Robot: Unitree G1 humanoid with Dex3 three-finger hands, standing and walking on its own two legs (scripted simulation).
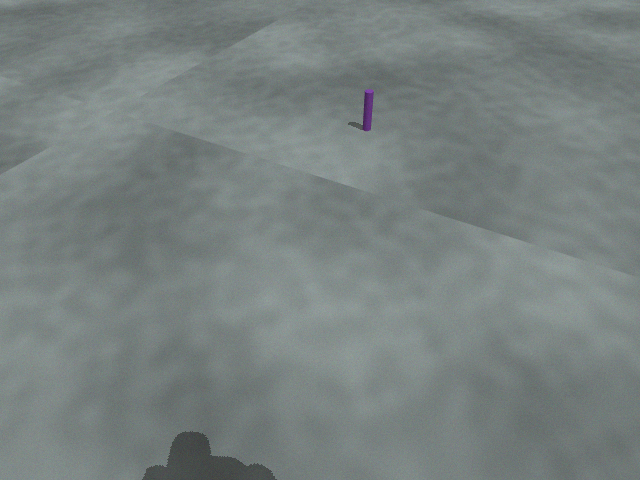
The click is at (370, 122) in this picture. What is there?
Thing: slim round
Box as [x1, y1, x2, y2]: [363, 89, 373, 130]
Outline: 371,89 365,90 363,115 364,130 370,129 373,93
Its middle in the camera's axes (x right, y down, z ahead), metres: +0.29 -0.76 +2.28
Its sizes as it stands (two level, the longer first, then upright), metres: 0.050 0.050 0.240
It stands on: the floor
